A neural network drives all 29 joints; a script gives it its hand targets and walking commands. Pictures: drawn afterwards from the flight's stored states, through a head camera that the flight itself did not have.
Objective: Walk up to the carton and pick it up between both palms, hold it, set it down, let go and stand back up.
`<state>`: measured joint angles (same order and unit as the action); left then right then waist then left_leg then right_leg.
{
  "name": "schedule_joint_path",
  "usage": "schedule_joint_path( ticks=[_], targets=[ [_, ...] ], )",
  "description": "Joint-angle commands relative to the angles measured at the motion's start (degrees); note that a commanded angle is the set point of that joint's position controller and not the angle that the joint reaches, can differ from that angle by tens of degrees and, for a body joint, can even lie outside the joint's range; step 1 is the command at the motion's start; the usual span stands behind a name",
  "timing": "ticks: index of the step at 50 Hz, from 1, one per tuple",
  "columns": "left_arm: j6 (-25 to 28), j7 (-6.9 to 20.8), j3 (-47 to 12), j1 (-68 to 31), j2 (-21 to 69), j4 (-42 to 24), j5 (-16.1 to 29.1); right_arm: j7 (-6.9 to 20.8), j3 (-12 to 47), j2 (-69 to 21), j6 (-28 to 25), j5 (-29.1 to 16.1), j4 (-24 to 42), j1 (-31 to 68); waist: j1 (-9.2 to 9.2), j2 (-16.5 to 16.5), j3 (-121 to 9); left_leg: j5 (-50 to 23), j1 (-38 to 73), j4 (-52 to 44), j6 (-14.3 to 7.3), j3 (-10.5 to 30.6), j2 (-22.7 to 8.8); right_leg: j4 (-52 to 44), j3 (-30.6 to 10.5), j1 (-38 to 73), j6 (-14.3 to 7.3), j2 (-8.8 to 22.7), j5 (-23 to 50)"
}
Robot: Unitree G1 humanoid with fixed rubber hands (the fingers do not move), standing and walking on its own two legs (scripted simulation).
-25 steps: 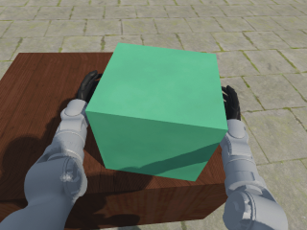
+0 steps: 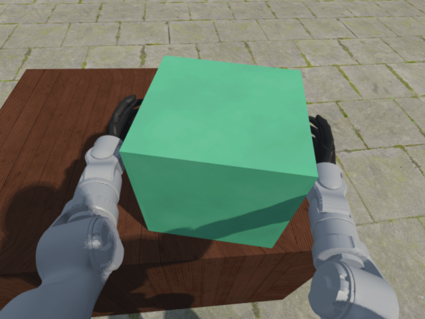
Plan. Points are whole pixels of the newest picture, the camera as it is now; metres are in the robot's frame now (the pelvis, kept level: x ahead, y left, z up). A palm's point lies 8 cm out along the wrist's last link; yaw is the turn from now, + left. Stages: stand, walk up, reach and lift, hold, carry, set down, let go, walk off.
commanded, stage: set down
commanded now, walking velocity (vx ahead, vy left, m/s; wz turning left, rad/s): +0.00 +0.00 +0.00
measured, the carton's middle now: (220, 155) +0.46 -0.02 +0.02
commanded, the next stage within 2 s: none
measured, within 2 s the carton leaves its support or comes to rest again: neither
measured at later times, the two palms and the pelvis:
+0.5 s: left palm (119, 137) +0.45 +0.19 +0.09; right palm (318, 167) +0.39 -0.20 +0.07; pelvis +0.00 +0.00 +0.00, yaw -1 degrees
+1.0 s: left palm (100, 164) +0.42 +0.23 +0.05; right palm (337, 180) +0.36 -0.24 +0.05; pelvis -0.04 -0.01 -0.03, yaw -1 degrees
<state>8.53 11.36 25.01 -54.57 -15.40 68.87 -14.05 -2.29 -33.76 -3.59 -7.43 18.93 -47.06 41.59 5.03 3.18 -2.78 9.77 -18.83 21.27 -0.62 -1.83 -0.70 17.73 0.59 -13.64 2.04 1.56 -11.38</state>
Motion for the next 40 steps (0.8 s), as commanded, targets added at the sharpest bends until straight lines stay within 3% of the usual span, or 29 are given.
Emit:
schedule_joint_path(
  ticks=[1, 10, 16, 19, 23, 25, 28, 33, 34, 36, 39, 40],
  targets=[
    [1.06, 4.53, -7.82, -23.94, 26.62, -1.24, -2.22, 5.31, 15.80, -25.46, -1.07, 2.43, -2.21, 22.06, -0.19, -7.27, -19.07, -21.09, 18.76, 1.10, 2.34, -2.35, 0.02, -0.50, 4.26, 0.58, 1.13, -1.87, 15.48],
    [0.30, 4.53, -6.94, -22.48, 26.01, -1.73, -3.03, 5.47, 15.34, -25.05, -0.71, 2.73, -2.70, 20.13, -0.42, -7.28, -17.50, -20.33, 18.60, 1.29, 2.12, -2.27, -0.11, -0.58, 4.45, -1.02, 1.06, -1.97, 13.84],
    [1.10, 1.37, -4.34, -21.84, 12.75, -1.61, -1.78, 2.75, 11.32, -12.20, -0.85, 0.72, -4.08, 17.42, -0.27, -7.07, -17.46, -19.61, 19.29, 1.47, 2.10, -1.77, 0.06, -0.78, 4.03, -2.21, 0.99, -1.99, 12.24],
    [2.10, -2.65, -7.37, -22.26, 0.69, -0.86, 3.24, -0.76, 13.81, 0.01, -1.59, -6.19, -6.60, 17.00, 0.01, -8.15, -20.14, -19.69, 18.95, 2.68, 2.61, -1.25, -0.13, -0.31, 3.52, -3.47, 0.72, -2.44, 12.72],
    [5.01, -7.55, -18.17, -27.05, -9.76, 5.90, 16.59, -5.35, 20.93, 13.60, -4.47, -20.34, -14.53, 21.59, 2.24, -9.55, -29.88, -23.44, 17.45, 7.33, 4.14, -0.45, -0.59, 1.90, 3.03, -9.49, -0.61, -3.78, 16.58],
    [7.61, -8.34, -24.37, -29.36, -11.71, 10.85, 23.71, -6.32, 25.02, 17.55, -6.57, -26.57, -16.09, 25.50, 2.90, -8.93, -36.65, -27.10, 15.64, 11.12, 4.76, -0.33, -0.56, 4.70, 3.34, -11.67, -0.89, -4.04, 20.63],
    [11.01, -7.91, -29.70, -31.79, -14.56, 17.97, 31.00, -6.91, 30.74, 21.37, -9.19, -33.47, -16.99, 30.38, 2.11, -7.18, -41.76, -29.15, 11.44, 15.60, 4.61, -0.10, -0.02, 9.85, 3.85, -14.12, -0.56, -3.89, 25.57],
    [11.97, -6.17, -33.96, -32.38, -18.31, 21.55, 34.50, -6.50, 39.45, 25.49, -10.54, -42.64, -22.66, 31.76, 0.67, -8.79, -41.53, -29.68, 9.50, 18.89, 5.05, 0.70, 0.45, 12.66, 4.54, -19.64, -0.23, -3.46, 25.80],
    [11.77, -5.85, -35.10, -32.33, -17.96, 22.23, 34.99, -6.41, 40.34, 25.58, -10.30, -43.93, -23.72, 31.32, 0.93, -9.59, -40.07, -25.83, 8.68, 18.29, 4.96, 1.06, 0.55, 12.06, 4.66, -20.41, -0.86, -3.20, 20.95],
    [11.32, -5.52, -36.40, -30.64, -17.64, 19.88, 35.97, -6.07, 41.10, 26.45, -10.30, -45.95, -23.75, 30.05, 0.93, -10.31, -39.21, -26.24, 11.20, 18.35, 5.14, 1.20, 0.41, 11.39, 5.27, -23.57, -1.26, -3.28, 18.91],
    [10.88, -4.77, -34.55, -28.42, -18.58, 15.12, 35.68, -5.35, 43.26, 26.89, -10.87, -47.86, -22.00, 28.43, 0.20, -10.34, -42.05, -30.64, 12.88, 18.64, 5.06, 1.42, 0.70, 10.97, 5.11, -24.10, -0.75, -3.24, 22.50],
    [10.86, -4.66, -34.82, -29.47, -18.83, 14.68, 36.05, -5.11, 43.45, 26.87, -10.39, -48.04, -21.39, 28.83, 0.53, -10.45, -41.41, -25.83, 10.99, 17.73, 4.60, 1.47, 0.93, 10.35, 4.80, -23.22, -1.17, -2.95, 18.25]
  ],
)
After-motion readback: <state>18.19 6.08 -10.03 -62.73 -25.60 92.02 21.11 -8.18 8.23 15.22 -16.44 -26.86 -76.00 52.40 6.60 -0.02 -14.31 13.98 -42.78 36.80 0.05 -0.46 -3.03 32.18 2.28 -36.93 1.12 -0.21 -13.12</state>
